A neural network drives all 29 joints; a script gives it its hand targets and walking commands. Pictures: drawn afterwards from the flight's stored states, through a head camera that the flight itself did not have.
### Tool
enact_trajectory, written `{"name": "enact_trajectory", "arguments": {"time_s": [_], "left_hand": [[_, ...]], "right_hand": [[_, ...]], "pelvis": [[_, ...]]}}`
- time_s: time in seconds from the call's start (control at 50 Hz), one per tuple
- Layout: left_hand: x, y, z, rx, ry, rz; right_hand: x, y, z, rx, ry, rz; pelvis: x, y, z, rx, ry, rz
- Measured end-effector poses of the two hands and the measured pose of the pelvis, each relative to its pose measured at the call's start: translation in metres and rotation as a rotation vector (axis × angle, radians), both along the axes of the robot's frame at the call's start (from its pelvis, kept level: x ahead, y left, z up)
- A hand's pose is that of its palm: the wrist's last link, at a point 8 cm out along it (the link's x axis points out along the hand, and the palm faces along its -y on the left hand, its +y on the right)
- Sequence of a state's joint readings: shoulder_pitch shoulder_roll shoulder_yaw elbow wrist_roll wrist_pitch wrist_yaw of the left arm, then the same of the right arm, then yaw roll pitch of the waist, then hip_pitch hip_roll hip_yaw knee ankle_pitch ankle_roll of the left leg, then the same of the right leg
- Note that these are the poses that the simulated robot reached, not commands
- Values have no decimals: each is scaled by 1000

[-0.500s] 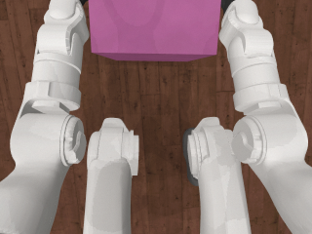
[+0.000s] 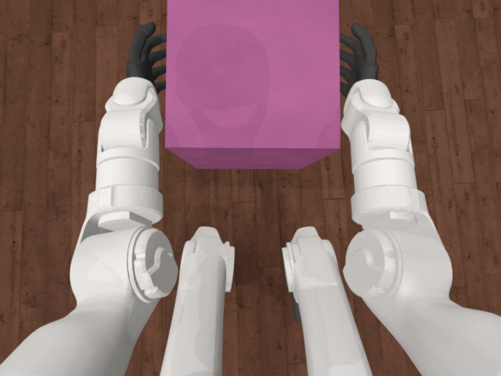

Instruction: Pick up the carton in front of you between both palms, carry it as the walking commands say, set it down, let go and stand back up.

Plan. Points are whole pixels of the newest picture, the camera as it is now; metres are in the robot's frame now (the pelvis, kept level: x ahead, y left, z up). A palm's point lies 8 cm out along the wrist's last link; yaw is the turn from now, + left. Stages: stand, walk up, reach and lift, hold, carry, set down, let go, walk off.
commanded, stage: reach and lift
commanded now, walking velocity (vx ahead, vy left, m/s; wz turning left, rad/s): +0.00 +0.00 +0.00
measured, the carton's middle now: (250, 99) +0.52 +0.02 -0.13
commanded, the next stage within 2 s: none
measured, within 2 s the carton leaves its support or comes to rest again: neither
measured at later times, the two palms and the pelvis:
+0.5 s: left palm (89, 57) +0.46 +0.16 +0.10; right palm (444, 55) +0.47 -0.14 +0.10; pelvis +0.05 +0.00 +0.14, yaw +1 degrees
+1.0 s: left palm out of the picture +0.41 +0.16 +0.25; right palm out of the picture +0.42 -0.14 +0.25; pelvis +0.10 +0.00 +0.26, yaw +1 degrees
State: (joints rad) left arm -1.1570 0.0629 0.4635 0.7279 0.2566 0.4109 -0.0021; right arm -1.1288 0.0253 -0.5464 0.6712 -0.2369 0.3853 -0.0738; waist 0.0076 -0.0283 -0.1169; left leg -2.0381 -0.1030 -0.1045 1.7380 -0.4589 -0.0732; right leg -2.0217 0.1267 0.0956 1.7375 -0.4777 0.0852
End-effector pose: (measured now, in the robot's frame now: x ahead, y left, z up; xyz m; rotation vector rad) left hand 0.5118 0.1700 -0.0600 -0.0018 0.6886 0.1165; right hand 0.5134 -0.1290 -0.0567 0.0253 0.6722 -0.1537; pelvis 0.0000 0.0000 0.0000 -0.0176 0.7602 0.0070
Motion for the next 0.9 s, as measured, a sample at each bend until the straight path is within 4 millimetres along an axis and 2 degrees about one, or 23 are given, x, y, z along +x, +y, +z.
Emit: {"name": "enact_trajectory", "arguments": {"time_s": [0.14, 0.44, 0.9], "left_hand": [[-11, -1, 40, -10, 3, 10], [-43, -6, 141, -20, 13, 27], [-91, -12, 279, -16, 6, 37]], "right_hand": [[-10, -1, 41, 0, 3, 2], [-40, -6, 142, 7, 12, 3], [-86, -12, 280, 4, 5, 14]], "pelvis": [[14, 1, 33, 0, -21, 5], [47, 0, 120, 7, -152, 9], [94, -2, 240, 21, -472, 14]]}}
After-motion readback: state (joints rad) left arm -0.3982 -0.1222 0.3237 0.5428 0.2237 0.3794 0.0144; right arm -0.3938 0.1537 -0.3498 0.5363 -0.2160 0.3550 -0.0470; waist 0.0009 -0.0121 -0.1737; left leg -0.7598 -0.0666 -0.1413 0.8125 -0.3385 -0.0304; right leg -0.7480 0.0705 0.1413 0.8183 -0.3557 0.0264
